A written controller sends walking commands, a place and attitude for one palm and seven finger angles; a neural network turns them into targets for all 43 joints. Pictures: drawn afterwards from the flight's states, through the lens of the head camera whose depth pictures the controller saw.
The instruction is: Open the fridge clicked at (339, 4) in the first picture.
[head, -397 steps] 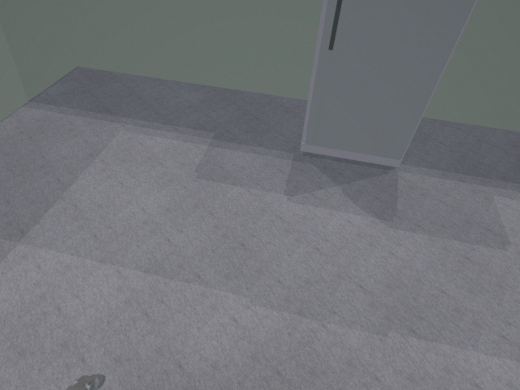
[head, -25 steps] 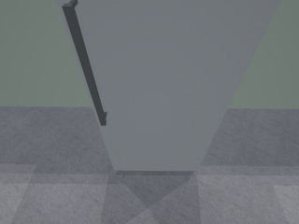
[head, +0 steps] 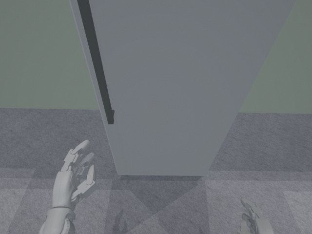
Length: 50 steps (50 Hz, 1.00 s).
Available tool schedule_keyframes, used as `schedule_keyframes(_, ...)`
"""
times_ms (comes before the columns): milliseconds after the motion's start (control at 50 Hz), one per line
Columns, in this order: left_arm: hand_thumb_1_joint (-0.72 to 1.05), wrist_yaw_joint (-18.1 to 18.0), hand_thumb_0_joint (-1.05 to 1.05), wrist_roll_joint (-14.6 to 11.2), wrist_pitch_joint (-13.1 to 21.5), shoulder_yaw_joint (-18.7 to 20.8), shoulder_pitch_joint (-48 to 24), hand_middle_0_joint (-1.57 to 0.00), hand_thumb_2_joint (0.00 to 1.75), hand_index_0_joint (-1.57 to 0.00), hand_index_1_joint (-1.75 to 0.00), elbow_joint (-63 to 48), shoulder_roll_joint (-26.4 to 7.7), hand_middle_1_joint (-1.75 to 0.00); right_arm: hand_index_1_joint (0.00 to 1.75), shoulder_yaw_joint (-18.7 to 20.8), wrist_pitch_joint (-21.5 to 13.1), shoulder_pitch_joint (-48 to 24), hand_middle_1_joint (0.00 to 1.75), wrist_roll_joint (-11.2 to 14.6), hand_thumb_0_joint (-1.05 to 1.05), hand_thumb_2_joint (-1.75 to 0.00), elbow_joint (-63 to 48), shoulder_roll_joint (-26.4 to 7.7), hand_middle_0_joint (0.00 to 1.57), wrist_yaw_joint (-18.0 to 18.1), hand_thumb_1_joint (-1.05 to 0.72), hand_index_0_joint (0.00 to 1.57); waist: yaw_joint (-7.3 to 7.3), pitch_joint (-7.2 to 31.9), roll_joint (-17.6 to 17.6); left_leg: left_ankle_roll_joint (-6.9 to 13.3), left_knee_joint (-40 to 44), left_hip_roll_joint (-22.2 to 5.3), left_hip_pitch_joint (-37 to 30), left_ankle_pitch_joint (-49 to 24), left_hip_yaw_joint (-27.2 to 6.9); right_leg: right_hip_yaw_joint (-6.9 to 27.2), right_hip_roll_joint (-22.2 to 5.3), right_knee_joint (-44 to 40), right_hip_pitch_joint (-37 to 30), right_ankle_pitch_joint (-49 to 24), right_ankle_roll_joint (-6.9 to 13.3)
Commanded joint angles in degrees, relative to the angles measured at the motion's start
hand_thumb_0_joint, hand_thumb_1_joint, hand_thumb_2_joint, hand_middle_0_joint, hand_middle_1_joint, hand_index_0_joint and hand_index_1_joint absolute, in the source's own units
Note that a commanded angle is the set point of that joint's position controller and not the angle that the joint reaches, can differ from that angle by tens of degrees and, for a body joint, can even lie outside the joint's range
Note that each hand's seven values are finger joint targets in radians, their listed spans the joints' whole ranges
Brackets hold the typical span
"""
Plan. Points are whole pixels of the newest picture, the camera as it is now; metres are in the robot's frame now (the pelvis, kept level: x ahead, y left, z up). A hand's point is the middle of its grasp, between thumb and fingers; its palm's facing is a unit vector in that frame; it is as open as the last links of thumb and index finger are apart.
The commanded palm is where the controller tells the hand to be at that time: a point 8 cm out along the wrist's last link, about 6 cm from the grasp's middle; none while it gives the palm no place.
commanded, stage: raise the hand to about handle height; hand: left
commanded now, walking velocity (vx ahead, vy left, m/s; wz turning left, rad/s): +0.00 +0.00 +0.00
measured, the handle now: (101, 71) +0.54 +0.19 +0.14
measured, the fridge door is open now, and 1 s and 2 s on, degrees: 0 0 0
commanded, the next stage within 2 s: move the hooked fingers beside the handle in 1.84 s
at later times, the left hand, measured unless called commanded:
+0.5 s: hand (82, 196) +0.21 +0.19 -0.01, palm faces -0.07 -1.00 -0.03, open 10.6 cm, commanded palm +0.17 +0.26 +0.01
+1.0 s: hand (51, 173) +0.24 +0.26 +0.06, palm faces +0.11 -0.99 -0.06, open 13.4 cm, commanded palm +0.21 +0.30 +0.05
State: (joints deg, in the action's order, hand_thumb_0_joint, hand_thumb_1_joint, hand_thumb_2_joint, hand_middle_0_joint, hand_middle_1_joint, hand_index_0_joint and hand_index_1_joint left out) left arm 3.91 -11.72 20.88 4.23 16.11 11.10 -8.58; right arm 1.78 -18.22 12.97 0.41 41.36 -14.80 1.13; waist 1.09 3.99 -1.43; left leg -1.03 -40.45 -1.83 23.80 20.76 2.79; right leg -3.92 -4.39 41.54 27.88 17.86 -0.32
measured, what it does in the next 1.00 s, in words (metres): stands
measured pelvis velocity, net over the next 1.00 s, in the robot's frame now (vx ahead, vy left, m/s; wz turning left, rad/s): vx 0.01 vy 0.00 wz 0.02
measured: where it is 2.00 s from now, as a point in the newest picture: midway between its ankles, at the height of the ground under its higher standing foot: outside the picture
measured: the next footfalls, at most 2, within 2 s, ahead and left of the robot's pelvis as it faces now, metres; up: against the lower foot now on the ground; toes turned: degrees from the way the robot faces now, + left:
none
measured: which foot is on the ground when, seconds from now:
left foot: down 0.00-1.00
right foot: down 0.00-1.00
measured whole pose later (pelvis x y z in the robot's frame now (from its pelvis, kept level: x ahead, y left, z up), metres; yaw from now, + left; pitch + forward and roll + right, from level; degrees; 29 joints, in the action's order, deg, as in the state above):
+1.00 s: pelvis +0.01 +0.00 -0.03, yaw +1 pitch +8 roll -2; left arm 19.4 -19.7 14.2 20.4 13.1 3.2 -18.9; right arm -1.5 -16.1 13.9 1.6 31.9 -14.8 3.7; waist -0.6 5.8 0.7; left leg -1.1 -55.7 -3.5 35.0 28.6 -0.7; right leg -6.2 -3.2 52.2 36.1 23.7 -0.4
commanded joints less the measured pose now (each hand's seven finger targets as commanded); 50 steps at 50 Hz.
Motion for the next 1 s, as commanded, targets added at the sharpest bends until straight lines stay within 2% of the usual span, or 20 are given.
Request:
schedule_keyframes(0,0.57,12.4,0.0,-2.8,16.3,8.5,18.1,-0.22,0.76,-0.22,-0.51,1.5,-4.8,-0.51,0.3,3.6,-2.0,-5.7,0.3,-0.9,0.0,-0.9,-13.3,-7.1,0.2,-3.8,-0.9,0.2,-6.76,3.0,-1.4,-0.6,-7.9,3.7,16.6,-2.3,-0.6,-0.1,2.2,8.9,5.4,-1.0,3.5)
schedule_keyframes(40,0.53,12.8,0.0,-1.5,15.6,11.7,18.0,-0.23,0.74,-0.23,-0.54,-2.1,-8.7,-0.54,0.3,4.2,0.0,-6.2,0.3,-0.7,0.0,-0.9,-16.3,-7.4,0.2,-4.4,-0.9,0.2,-8.43,6.6,2.3,0.2,-10.5,3.9,19.7,-2.8,0.1,1.2,2.2,12.8,6.5,-2.5,3.5)
schedule_keyframes(60,0.5,12.8,0.0,-1.5,14.0,8.6,15.3,-0.23,0.73,-0.23,-0.55,-8.2,-7.1,-0.55,0.3,3.7,0.8,-8.0,0.3,-0.6,0.0,-0.9,-19.8,-7.7,0.2,-4.5,-0.9,0.2,-7.91,8.5,3.6,0.6,-11.0,4.0,19.7,-1.9,0.4,1.2,2.3,13.6,7.7,-1.5,3.2)
schedule_keyframes(120,0.43,10.0,0.0,-2.5,10.8,8.1,5.4,-0.23,0.7,-0.23,-0.6,-24.3,-8.2,-0.6,0.3,3.2,1.6,-7.0,0.3,-0.3,0.0,-0.9,-23.7,-6.9,0.2,-3.2,-0.9,0.2,-5.14,14.8,8.3,1.5,-13.0,3.1,17.7,-1.8,-0.8,1.6,2.8,14.3,9.2,-0.2,2.7)
schedule_keyframes(140,0.41,8.9,0.0,-3.1,10.8,8.1,0.3,-0.24,0.69,-0.24,-0.62,-30.7,-9.4,-0.62,0.3,2.9,1.7,-5.7,0.3,-0.4,0.0,-0.9,-23.5,-6.9,0.2,-2.4,-0.9,0.2,-2.86,15.2,6.7,1.8,-14.2,2.5,17.9,-1.2,-2.0,1.9,3.5,15.0,10.3,0.4,2.4)
schedule_keyframes(160,0.39,8.0,0.0,-2.9,11.2,8.5,-1.3,-0.24,0.68,-0.24,-0.63,-36.2,-10.5,-0.63,0.3,2.9,1.8,-4.8,0.3,-0.5,0.0,-0.9,-23.5,-7.2,0.2,-1.8,-0.9,0.2,-2.46,17.2,8.8,2.0,-15.0,2.3,16.2,-1.4,-2.3,2.6,3.4,14.1,10.1,0.6,2.4)
schedule_keyframes(220,0.32,7.6,0.0,-2.2,11.8,4.9,-2.7,-0.24,0.65,-0.24,-0.68,-39.2,-9.2,-0.68,0.3,1.4,1.1,-2.5,0.3,-0.2,0.0,-0.9,-21.0,-6.9,0.2,0.0,-0.9,0.2,0.67,14.9,8.1,2.4,-17.0,1.6,16.3,-1.7,-3.7,2.4,4.0,13.5,12.4,1.0,2.4)
schedule_keyframes(280,0.25,11.2,0.0,-2.3,9.0,2.7,-5.0,-0.25,0.62,-0.25,-0.72,-33.7,-8.9,-0.72,0.3,0.2,0.3,-2.1,0.3,0.1,0.0,-0.9,-18.5,-7.3,0.2,1.4,-0.9,0.2,3.02,12.2,5.5,2.4,-18.3,1.0,18.3,0.7,-4.8,1.1,4.7,13.3,14.8,3.3,1.8)
schedule_keyframes(340,0.18,15.0,0.0,-2.7,0.8,5.3,-1.8,-0.25,0.59,-0.25,-0.76,-21.5,-10.5,-0.76,0.3,-0.1,0.6,-2.7,0.3,1.1,0.0,-0.9,-17.9,-7.6,0.2,2.6,-0.9,0.2,1.94,9.0,2.7,2.0,-16.1,1.5,21.6,4.7,-5.3,1.0,4.8,10.8,13.5,8.3,1.6)
schedule_keyframes(400,0.11,16.4,0.0,-4.7,-7.4,12.0,3.9,-0.26,0.56,-0.26,-0.81,-19.5,-13.9,-0.81,0.3,0.0,1.8,-4.6,0.3,1.7,0.0,-0.9,-20.3,-7.1,0.2,2.8,-0.9,0.2,-2.08,14.4,-0.1,1.7,-12.8,2.6,20.6,3.2,-4.4,1.2,3.7,8.1,6.4,8.2,1.1)
schedule_keyframes(440,0.06,15.2,0.0,-6.8,-10.2,17.9,6.5,-0.26,0.54,-0.26,-0.84,-20.7,-16.4,-0.84,0.3,0.1,2.3,-6.5,0.3,1.6,0.0,-0.9,-21.4,-6.1,0.2,2.8,-0.9,0.2,-5.2,17.7,0.3,1.4,-11.6,2.8,19.2,-0.7,-4.0,1.5,3.5,8.0,1.3,5.0,1.4)
schedule_keyframes(480,0.01,12.4,0.0,-8.3,-9.0,19.8,5.7,-0.26,0.52,-0.26,-0.87,-26.7,-16.3,-0.87,0.3,0.0,2.1,-6.1,0.3,1.3,0.0,-0.9,-21.6,-4.7,0.2,2.5,-0.9,0.2,-5.75,18.4,1.8,1.2,-10.5,2.5,17.0,-3.8,-3.8,0.7,3.5,8.3,0.1,1.4,1.5)
schedule_keyframes(540,-0.06,8.5,0.0,-8.2,-3.9,19.2,2.5,-0.27,0.49,-0.27,-0.92,-29.7,-16.0,-0.92,0.3,-0.3,1.2,-4.9,0.3,0.6,0.0,-0.9,-20.0,-4.4,0.2,2.2,-0.9,0.2,-4.43,13.6,2.1,1.2,-10.3,2.0,17.4,-4.3,-4.3,0.6,4.1,8.0,2.0,1.1,1.9)
schedule_keyframes(560,-0.08,8.1,0.0,-7.3,-2.1,17.9,0.5,-0.27,0.48,-0.27,-0.93,-28.7,-15.4,-0.93,0.3,-0.2,0.9,-4.1,0.3,0.5,0.0,-0.9,-19.1,-4.9,0.2,2.0,-0.9,0.2,-3.02,11.4,2.5,1.3,-10.4,1.8,17.5,-3.0,-4.2,0.7,4.0,7.7,4.3,2.7,1.8)
schedule_keyframes(640,-0.17,11.6,0.0,-6.0,1.2,12.7,-3.9,-0.28,0.44,-0.28,-0.99,-21.5,-13.3,-0.99,0.3,-0.2,-0.3,-1.8,0.3,0.9,0.0,-0.9,-17.2,-7.1,0.2,2.2,-0.9,0.2,0.63,5.7,2.5,1.6,-10.5,1.7,18.7,3.4,-4.3,1.4,4.0,5.8,9.2,9.6,1.6)
schedule_keyframes(680,-0.22,14.9,0.0,-6.3,0.7,12.5,-5.0,-0.28,0.42,-0.28,-1.02,-20.8,-14.9,-1.02,0.3,0.0,-1.0,-1.1,0.3,1.5,0.0,-0.9,-17.4,-8.2,0.2,2.7,-0.9,0.2,0.66,8.3,4.4,1.8,-9.7,2.0,16.7,4.4,-4.1,1.9,3.6,4.8,8.1,10.0,1.4)
schedule_keyframes(740,-0.29,17.6,0.0,-7.7,-1.4,17.2,-5.9,-0.29,0.39,-0.29,-1.07,-20.7,-19.7,-1.07,0.3,0.2,-1.5,-1.2,0.3,1.9,0.0,-0.9,-17.6,-9.0,0.2,3.6,-0.9,0.2,-0.83,12.2,4.8,1.9,-8.6,2.1,14.2,1.0,-4.1,2.1,3.7,4.1,3.2,6.4,1.7)
schedule_keyframes(820,-0.38,15.8,0.0,-9.2,-1.6,22.4,-5.8,-0.29,0.35,-0.29,-1.12,-25.2,-22.0,-1.12,0.3,0.1,-1.9,-1.5,0.3,1.5,0.0,-0.9,-17.5,-7.9,0.2,3.5,-0.9,0.2,-3.1,16.3,8.5,1.5,-6.8,2.0,8.6,-8.5,-4.2,0.1,4.1,5.8,-1.3,-5.4,1.9)
schedule_keyframes(900,-0.48,14.2,0.0,-9.5,-2.7,22.3,-7.2,-0.3,0.31,-0.3,-1.18,-19.3,-19.9,-1.18,0.3,-0.2,-0.9,-1.4,0.3,1.4,0.0,-0.9,-16.7,-7.7,0.2,2.9,-0.9,0.2,-2.14,10.3,6.1,1.0,-5.5,1.7,9.0,-9.7,-4.1,-0.9,4.6,5.0,-0.4,-7.6,1.7)
schedule_keyframes(980,-0.5,17.5,0.0,-8.3,-6.1,19.7,-10.1,-0.3,0.3,-0.3,-1.2,-13.3,-19.6,-1.2,0.3,-0.8,-0.1,-0.8,0.3,1.6,0.0,-0.9,-17.0,-8.6,0.2,2.9,-0.9,0.2,-1.23,7.1,5.7,1.1,-4.1,1.6,8.9,-8.3,-3.9,-0.6,4.4,3.2,-0.2,-7.4,1.6)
